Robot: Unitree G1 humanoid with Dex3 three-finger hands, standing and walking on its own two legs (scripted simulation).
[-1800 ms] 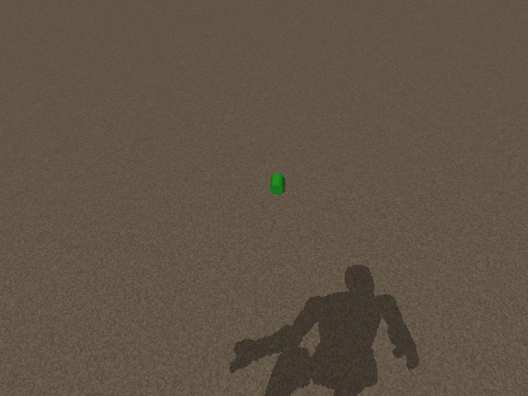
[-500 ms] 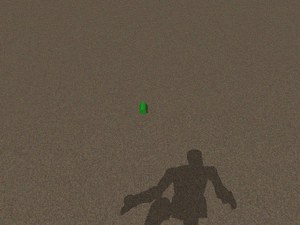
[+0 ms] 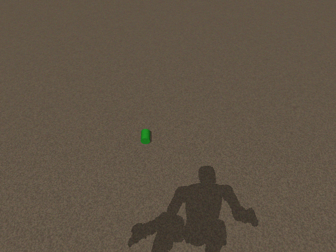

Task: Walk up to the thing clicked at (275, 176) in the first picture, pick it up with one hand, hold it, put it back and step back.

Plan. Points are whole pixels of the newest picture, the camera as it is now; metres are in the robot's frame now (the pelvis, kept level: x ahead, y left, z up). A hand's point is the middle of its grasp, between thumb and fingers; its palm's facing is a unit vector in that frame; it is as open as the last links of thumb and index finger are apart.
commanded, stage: walk up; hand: left
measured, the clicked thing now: (145, 136) +1.06 +0.22 -0.73
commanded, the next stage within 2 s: none
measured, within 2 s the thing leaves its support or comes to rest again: neither
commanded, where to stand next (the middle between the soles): +0.66 +0.00 m, yaw -3 degrees
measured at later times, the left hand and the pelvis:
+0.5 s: hand (101, 186) +0.34 +0.24 -0.11, palm faces -0.10 -0.90 -0.42, open 7.4 cm; pelvis +0.21 -0.03 -0.01, yaw -4 degrees
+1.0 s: hand (96, 160) +0.46 +0.30 -0.15, palm faces -0.12 -0.93 -0.35, open 7.4 cm; pelvis +0.40 +0.02 +0.00, yaw -5 degrees
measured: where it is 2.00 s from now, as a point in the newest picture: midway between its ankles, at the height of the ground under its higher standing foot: (174, 197)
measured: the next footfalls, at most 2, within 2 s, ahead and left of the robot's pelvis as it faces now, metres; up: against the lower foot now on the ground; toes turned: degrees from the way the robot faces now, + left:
right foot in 0.42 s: +0.32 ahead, -0.15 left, +0.00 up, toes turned -7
left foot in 0.82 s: +0.49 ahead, +0.12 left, +0.00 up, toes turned +1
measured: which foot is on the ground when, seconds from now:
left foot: down 0.00-0.44, up 0.46-0.80, down 0.82-1.00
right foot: down 0.00-0.02, up 0.04-0.40, down 0.42-0.84, up 0.86-1.00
